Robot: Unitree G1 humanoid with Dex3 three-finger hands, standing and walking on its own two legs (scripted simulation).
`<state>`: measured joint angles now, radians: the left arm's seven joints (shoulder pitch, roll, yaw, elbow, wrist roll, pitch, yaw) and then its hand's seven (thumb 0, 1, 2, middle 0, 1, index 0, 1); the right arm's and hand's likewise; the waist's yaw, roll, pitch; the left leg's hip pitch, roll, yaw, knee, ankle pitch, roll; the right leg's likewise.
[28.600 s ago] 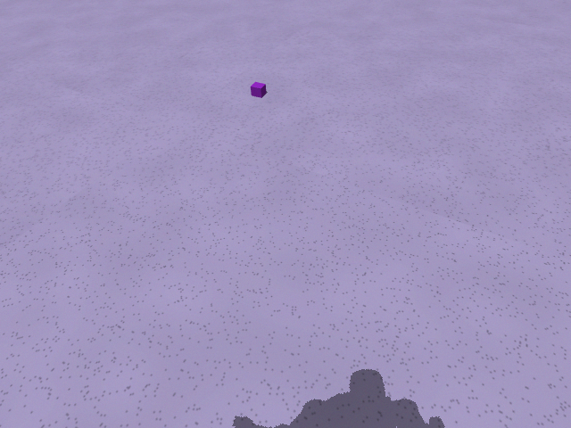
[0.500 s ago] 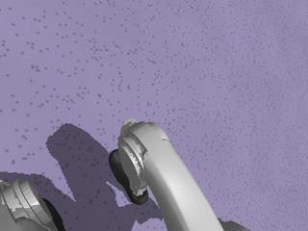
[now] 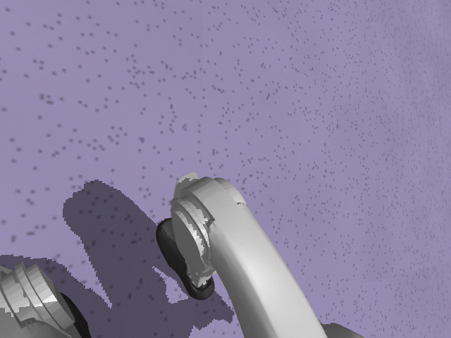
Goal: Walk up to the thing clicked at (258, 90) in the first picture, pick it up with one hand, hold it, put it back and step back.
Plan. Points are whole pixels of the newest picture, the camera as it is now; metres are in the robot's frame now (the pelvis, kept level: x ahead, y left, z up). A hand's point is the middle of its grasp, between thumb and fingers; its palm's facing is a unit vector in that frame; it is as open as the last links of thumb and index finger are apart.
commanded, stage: rest palm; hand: left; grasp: from above
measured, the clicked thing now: out of the picture +0.45 +0.37 -0.29
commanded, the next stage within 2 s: close in 0.36 s
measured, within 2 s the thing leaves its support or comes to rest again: neither
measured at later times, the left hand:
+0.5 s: hand out of the picture +0.44 +0.34 -0.26, palm faces +0.01 -0.47 -0.88, open 12.9 cm
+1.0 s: hand out of the picture +0.44 +0.34 -0.26, palm faces +0.02 -0.46 -0.89, open 11.4 cm
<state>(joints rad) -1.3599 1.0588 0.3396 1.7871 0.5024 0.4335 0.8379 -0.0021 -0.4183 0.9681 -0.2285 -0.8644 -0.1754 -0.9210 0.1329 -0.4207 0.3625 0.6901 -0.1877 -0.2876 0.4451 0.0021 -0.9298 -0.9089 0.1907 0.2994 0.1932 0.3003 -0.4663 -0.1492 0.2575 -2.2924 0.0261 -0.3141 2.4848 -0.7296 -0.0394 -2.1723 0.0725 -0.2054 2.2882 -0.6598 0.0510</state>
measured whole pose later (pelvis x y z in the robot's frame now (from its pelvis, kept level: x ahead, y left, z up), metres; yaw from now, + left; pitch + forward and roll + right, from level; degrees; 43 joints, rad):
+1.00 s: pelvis +0.00 +0.00 +0.00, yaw +0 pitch +29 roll -16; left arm -1.35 1.08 0.32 1.79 0.49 0.42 0.83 0.00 -0.11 0.81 -0.42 -0.68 -0.40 -0.73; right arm 0.12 -0.43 0.37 0.69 -0.19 -0.30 0.44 0.00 -0.91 -0.90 0.19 0.30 0.19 0.30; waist -0.47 -0.15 0.26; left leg -2.29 0.03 -0.32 2.48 -0.73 -0.04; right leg -2.17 0.07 -0.21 2.28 -0.66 0.05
